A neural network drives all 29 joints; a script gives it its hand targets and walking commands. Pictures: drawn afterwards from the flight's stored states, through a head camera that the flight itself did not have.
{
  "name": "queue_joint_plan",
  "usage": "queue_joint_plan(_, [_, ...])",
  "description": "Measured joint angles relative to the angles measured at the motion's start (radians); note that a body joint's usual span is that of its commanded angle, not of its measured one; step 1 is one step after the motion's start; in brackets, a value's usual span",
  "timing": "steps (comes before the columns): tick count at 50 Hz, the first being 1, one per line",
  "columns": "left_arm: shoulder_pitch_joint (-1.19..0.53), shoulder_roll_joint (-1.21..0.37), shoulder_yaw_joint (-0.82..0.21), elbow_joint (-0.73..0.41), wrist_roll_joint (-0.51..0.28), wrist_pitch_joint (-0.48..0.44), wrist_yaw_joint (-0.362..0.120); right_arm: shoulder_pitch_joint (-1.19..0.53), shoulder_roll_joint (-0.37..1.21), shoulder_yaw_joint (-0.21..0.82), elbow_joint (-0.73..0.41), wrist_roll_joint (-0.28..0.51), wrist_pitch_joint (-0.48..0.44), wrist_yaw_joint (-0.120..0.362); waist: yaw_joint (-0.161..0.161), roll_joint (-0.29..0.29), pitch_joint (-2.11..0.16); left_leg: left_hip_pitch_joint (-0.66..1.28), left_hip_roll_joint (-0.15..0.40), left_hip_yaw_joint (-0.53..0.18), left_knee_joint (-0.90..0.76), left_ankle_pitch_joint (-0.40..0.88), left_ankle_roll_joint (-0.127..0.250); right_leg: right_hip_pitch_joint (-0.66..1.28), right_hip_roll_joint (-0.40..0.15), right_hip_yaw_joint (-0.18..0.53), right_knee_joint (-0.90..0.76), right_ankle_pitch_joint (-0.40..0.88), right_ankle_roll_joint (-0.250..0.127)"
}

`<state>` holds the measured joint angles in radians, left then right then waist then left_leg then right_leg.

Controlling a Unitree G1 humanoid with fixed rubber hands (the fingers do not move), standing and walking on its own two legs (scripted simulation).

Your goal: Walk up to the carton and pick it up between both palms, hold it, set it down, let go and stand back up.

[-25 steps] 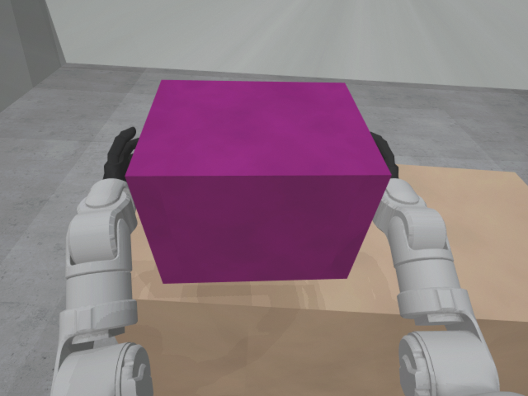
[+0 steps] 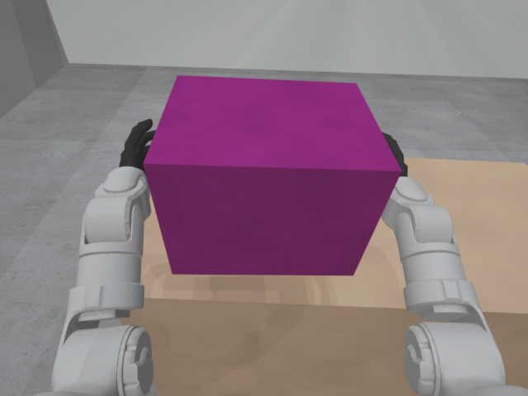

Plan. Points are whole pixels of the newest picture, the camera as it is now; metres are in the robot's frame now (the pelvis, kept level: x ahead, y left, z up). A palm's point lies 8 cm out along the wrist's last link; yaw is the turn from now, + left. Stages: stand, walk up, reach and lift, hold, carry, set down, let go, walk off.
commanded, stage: hold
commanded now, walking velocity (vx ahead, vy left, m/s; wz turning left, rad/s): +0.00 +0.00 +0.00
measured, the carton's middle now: (266, 176) +0.40 -0.01 +0.16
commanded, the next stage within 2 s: none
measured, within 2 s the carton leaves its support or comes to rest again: neither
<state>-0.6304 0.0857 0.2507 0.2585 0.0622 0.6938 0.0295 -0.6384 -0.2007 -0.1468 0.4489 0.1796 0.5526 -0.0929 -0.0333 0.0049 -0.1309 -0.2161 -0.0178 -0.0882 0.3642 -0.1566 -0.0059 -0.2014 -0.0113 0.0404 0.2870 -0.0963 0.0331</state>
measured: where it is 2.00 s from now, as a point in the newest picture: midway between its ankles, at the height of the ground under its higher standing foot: outside the picture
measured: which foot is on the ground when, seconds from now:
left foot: down 0.00-1.00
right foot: down 0.00-1.00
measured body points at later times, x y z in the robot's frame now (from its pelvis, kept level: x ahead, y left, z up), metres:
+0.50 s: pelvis +0.03 -0.01 +0.00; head -0.02 +0.00 +0.45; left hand +0.37 +0.19 +0.19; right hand +0.39 -0.19 +0.19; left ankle +0.02 +0.12 -0.75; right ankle +0.04 -0.14 -0.75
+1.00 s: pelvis -0.01 +0.00 +0.00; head -0.06 -0.01 +0.45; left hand +0.37 +0.16 +0.20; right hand +0.36 -0.22 +0.18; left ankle +0.02 +0.12 -0.75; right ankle +0.04 -0.14 -0.75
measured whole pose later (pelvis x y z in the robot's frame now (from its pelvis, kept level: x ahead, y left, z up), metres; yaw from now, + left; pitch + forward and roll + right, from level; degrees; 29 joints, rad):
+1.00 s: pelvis -0.01 +0.00 +0.00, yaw -1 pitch +1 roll +0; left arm -0.61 0.05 0.25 0.20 0.07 0.72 0.05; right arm -0.63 -0.22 -0.16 0.43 0.17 0.56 -0.06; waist -0.03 0.02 -0.13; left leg -0.23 -0.01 -0.07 0.35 -0.14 -0.01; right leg -0.23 0.00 0.06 0.29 -0.07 0.03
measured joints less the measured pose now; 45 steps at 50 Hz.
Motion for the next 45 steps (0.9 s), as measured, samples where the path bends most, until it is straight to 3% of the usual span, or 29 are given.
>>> queue_joint_plan(9, [0.078,-0.04,0.005,-0.115,-0.004,0.025,0.015,0.048,-0.045,0.062,-0.081,0.058,0.022,-0.019,0.001,0.019,-0.009,0.046,0.022,0.017,-0.011,-0.032,-0.006,0.045,0.021,0.016,-0.025,-0.015,-0.008])
queue_joint_plan(20, [0.166,-0.041,0.047,-0.265,0.018,0.076,-0.048,0.119,-0.01,0.101,-0.215,0.091,0.071,-0.077,-0.009,-0.001,0.017,0.104,0.033,-0.012,-0.006,-0.058,-0.017,0.119,0.032,-0.011,-0.035,-0.04,-0.021])
queue_joint_plan(28, [0.172,-0.007,0.029,-0.34,0.012,0.103,-0.061,0.133,0.023,0.077,-0.277,0.081,0.073,-0.079,-0.018,-0.019,0.055,0.087,0.022,-0.038,0.016,-0.05,-0.016,0.126,0.024,-0.036,-0.043,-0.028,-0.017])
queue_joint_plan(35, [0.124,-0.014,0.021,-0.279,0.036,0.097,-0.056,0.101,0.037,0.026,-0.223,0.042,0.066,-0.045,-0.022,-0.02,0.081,0.074,0.011,-0.025,0.019,-0.028,-0.006,0.11,0.014,-0.023,-0.039,-0.005,-0.007])
queue_joint_plan(45, [0.041,-0.031,-0.001,-0.109,0.019,0.051,0.003,0.031,0.001,-0.014,-0.064,-0.004,0.021,0.024,-0.001,-0.004,0.034,0.004,0.007,0.015,0.003,0.01,-0.001,0.004,0.008,0.017,-0.006,0.019,-0.002])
